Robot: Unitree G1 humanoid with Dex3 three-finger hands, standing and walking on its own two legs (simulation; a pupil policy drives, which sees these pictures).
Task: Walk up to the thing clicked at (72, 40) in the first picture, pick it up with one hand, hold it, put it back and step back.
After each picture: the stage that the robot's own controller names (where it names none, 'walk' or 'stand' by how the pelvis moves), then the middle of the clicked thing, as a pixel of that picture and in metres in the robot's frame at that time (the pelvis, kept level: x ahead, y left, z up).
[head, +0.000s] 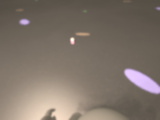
stand; (72, 41) +1.70 +0.55 -0.72
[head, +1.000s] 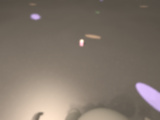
walk; (81, 42) +1.62 +0.26 -0.70
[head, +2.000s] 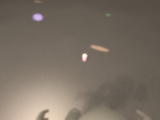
walk; (84, 57) +1.09 +0.14 -0.71
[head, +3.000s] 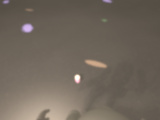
walk; (77, 78) +0.64 +0.22 -0.71
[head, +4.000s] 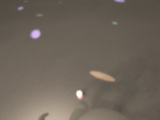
walk; (79, 94) +0.39 +0.23 -0.71
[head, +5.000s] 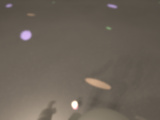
stand; (75, 105) +0.28 +0.20 -0.72
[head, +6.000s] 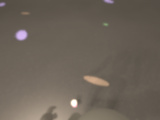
stand; (74, 103) +0.27 +0.22 -0.72
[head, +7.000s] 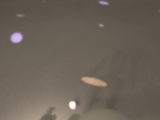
stand; (72, 105) +0.26 +0.23 -0.72
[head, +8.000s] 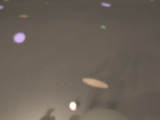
stand; (73, 106) +0.26 +0.23 -0.73
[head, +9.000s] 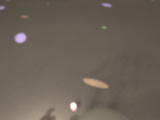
stand; (73, 106) +0.26 +0.22 -0.73
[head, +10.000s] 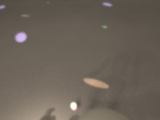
stand; (73, 106) +0.26 +0.22 -0.73
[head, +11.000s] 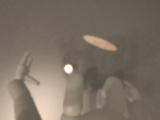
go down; (68, 69) +0.36 +0.22 -0.38
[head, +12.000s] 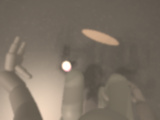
go down; (66, 66) +0.36 +0.23 -0.30
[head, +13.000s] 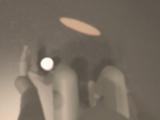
close in; (47, 64) +0.34 +0.26 -0.23
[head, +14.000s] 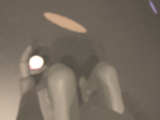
close; (35, 64) +0.35 +0.26 -0.22
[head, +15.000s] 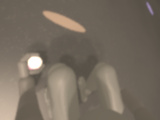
close; (34, 64) +0.34 +0.26 -0.22
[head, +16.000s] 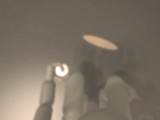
lift; (62, 72) +0.29 +0.23 -0.07
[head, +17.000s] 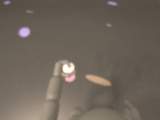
lift; (69, 72) +0.33 +0.17 +0.05
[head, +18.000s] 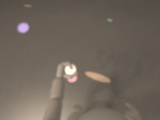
hold; (71, 73) +0.33 +0.17 +0.01
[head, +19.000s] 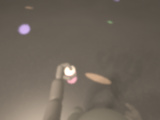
hold; (70, 74) +0.32 +0.17 +0.01
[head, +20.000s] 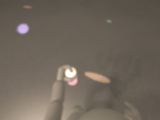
crouch; (71, 76) +0.32 +0.16 -0.01
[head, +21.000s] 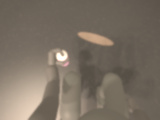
lower; (63, 58) +0.41 +0.21 -0.10
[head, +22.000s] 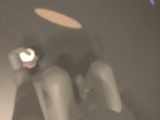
lower; (28, 58) +0.40 +0.27 -0.22
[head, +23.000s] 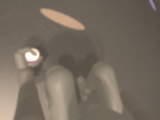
lower; (32, 58) +0.38 +0.27 -0.23
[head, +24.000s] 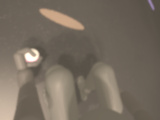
lower; (32, 58) +0.38 +0.27 -0.22
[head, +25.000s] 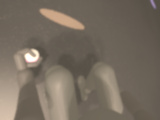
lower; (32, 58) +0.38 +0.27 -0.22
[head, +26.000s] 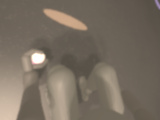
open; (37, 60) +0.37 +0.25 -0.23
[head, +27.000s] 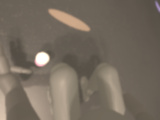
stand; (41, 59) +0.36 +0.25 -0.22
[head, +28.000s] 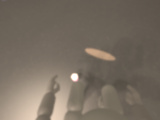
walk; (75, 77) +0.36 +0.19 -0.50
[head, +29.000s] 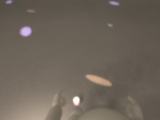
stand; (76, 101) +0.32 +0.17 -0.66
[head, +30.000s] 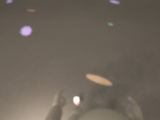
stand; (76, 100) +0.32 +0.18 -0.67
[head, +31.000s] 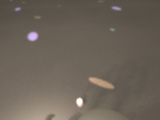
stand; (79, 102) +0.34 +0.17 -0.72
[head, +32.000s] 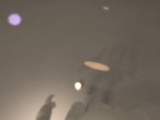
walk; (78, 86) +0.38 +0.15 -0.70
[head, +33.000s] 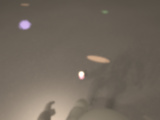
walk; (81, 75) +0.62 +0.19 -0.70
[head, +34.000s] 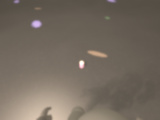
stand; (81, 64) +0.94 +0.22 -0.70
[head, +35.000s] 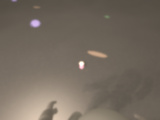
stand; (81, 65) +0.92 +0.20 -0.72
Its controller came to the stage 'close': yes
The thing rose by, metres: 0.71
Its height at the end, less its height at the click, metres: +0.00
